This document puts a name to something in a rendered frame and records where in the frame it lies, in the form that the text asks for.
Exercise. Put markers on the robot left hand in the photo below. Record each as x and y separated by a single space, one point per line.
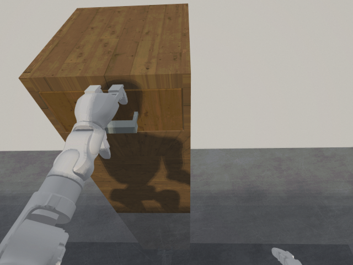
100 108

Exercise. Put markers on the robot right hand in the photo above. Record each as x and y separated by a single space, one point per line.
285 257

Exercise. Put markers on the robot left forearm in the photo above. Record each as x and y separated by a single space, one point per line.
54 203

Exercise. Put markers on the left robot upper arm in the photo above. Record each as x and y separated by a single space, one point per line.
35 243

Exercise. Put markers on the handle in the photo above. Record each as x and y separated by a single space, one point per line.
122 126

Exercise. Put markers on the cabinet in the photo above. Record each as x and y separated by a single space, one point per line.
141 47

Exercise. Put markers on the drawer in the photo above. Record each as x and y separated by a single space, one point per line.
158 109

